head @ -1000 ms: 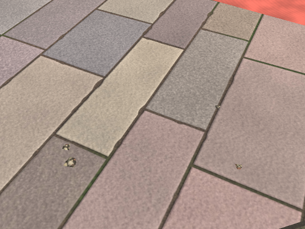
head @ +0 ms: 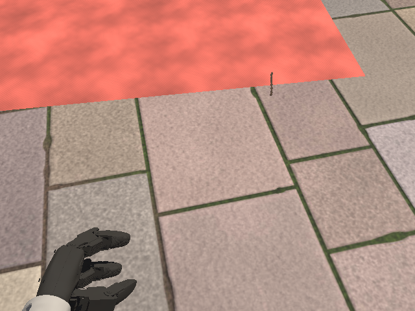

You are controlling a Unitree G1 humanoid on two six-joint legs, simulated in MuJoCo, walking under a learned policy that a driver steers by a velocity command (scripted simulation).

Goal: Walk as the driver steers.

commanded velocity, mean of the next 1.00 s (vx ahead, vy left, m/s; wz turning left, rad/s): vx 0.47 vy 0.00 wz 0.32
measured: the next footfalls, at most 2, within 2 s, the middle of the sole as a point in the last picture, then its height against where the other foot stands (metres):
right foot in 0.04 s outside the picture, level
left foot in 0.44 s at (159, 269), level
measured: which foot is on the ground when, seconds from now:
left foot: down 0.00-0.02, up 0.04-0.42, down 0.44-1.00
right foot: up 0.00-0.02, down 0.04-0.44, up 0.46-1.00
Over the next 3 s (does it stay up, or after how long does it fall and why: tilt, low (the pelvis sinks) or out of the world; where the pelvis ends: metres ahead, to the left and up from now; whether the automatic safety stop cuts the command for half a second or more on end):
stays up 0.79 0.04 0.01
